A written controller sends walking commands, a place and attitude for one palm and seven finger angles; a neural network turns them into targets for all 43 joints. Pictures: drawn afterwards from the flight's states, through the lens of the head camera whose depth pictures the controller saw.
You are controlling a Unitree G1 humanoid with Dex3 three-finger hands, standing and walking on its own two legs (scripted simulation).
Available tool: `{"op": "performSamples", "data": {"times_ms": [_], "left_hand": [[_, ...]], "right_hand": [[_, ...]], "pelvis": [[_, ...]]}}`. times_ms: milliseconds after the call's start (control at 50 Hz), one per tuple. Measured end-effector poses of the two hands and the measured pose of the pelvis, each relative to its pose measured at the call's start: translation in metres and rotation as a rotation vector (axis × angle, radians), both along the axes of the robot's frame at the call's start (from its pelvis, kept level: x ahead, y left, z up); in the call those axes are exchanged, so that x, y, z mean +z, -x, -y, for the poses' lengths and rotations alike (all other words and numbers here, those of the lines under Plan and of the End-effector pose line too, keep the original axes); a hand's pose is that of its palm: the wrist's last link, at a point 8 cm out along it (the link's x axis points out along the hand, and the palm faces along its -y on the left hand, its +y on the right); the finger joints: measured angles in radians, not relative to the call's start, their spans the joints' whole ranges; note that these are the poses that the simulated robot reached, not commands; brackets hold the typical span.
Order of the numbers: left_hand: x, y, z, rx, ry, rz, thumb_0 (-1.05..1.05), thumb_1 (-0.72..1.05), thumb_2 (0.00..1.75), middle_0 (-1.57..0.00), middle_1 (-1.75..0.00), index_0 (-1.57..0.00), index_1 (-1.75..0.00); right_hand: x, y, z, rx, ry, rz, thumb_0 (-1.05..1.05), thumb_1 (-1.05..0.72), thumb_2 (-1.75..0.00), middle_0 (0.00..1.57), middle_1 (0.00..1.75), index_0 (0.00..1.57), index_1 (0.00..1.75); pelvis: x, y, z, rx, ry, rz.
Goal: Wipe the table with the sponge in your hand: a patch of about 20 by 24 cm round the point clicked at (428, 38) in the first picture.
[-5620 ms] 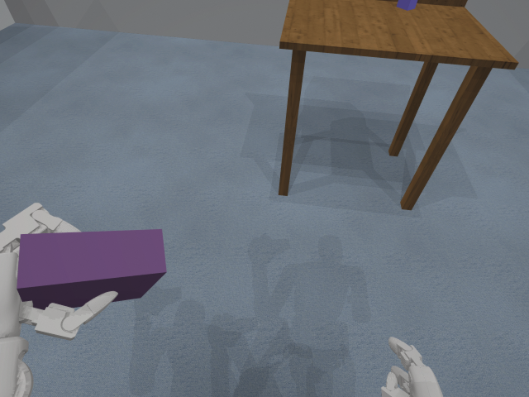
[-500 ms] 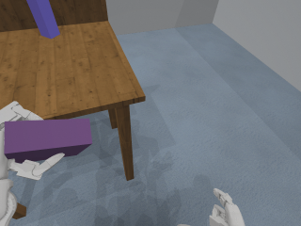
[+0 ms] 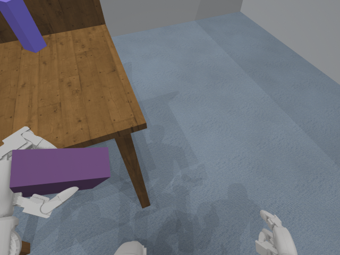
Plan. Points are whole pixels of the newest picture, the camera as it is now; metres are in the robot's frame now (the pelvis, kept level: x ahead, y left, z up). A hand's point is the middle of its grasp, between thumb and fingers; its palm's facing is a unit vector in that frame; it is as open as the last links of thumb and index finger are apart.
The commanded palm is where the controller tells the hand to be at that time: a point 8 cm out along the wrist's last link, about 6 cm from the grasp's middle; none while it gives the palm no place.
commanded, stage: come to a stop and stand still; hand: left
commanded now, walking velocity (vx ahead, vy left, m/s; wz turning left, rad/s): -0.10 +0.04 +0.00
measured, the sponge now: (75, 172) +0.24 +0.18 +0.14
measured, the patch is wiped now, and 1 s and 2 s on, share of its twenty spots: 0.00 0.00 0.00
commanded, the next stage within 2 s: look again from close up in 1.14 s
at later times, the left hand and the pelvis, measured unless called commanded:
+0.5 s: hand (18, 183) +0.20 +0.23 +0.18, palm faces +0.35 -0.84 -0.43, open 9.4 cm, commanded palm +0.14 +0.29 +0.18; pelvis -0.02 +0.01 +0.00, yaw -2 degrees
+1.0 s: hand out of the picture +0.13 +0.24 +0.17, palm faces +0.41 -0.81 -0.42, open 9.4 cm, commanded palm +0.08 +0.29 +0.18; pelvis -0.08 +0.01 -0.01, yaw +1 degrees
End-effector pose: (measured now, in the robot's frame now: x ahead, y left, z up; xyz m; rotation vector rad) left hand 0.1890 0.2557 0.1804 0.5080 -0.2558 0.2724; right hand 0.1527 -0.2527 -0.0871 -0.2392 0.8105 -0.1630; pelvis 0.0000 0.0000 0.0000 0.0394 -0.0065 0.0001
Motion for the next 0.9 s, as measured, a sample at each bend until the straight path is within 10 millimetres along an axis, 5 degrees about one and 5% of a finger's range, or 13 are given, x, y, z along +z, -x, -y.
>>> {"op": "performSamples", "data": {"times_ms": [120,280,440,560,760,900], "left_hand": [[0.025,-0.002,-0.017,-0.029,-0.108,0.056,-0.01,-0.44,1.0,-0.82,-1.34,-0.83,-1.34],[-0.003,0.0,-0.064,0.073,-0.014,0.04,-0.01,-0.44,1.0,-0.82,-1.34,-0.83,-1.34],[0.009,0.018,-0.032,0.008,0.037,0.079,-0.01,-0.44,1.0,-0.82,-1.34,-0.83,-1.34],[0.018,0.04,-0.008,0.009,-0.045,0.056,-0.01,-0.44,1.0,-0.82,-1.34,-0.83,-1.34],[-0.003,0.07,0.0,0.076,0.028,-0.043,-0.01,-0.44,1.0,-0.82,-1.34,-0.83,-1.34],[0.003,0.088,-0.009,0.072,0.007,0.003,-0.01,-0.44,1.0,-0.82,-1.34,-0.83,-1.34]], "right_hand": [[0.01,-0.009,-0.002,-0.027,0.038,0.026,0.01,-0.91,-0.9,0.2,0.3,0.2,0.3],[0.006,-0.011,-0.055,0.0,-0.014,0.031,0.01,-0.91,-0.9,0.19,0.3,0.2,0.3],[0.009,0.0,-0.091,0.124,-0.131,0.079,0.01,-0.9,-0.9,0.2,0.3,0.21,0.3],[-0.003,0.02,-0.063,0.092,-0.174,0.093,0.01,-0.9,-0.9,0.2,0.3,0.21,0.3],[-0.005,0.076,0.016,-0.009,-0.018,-0.038,0.01,-0.9,-0.9,0.2,0.3,0.2,0.3],[0.006,0.087,0.024,0.0,0.06,-0.041,0.01,-0.91,-0.9,0.2,0.3,0.2,0.3]], "pelvis": [[-0.001,-0.008,-0.013,-0.009,0.01,-0.01],[-0.006,-0.011,-0.033,-0.021,0.026,0.008],[-0.001,0.013,-0.022,-0.021,0.059,0.009],[-0.006,0.035,0.001,-0.024,0.063,0.02],[0.004,0.051,0.016,0.009,0.012,0.002],[0.003,0.068,0.009,0.026,0.013,-0.012]]}}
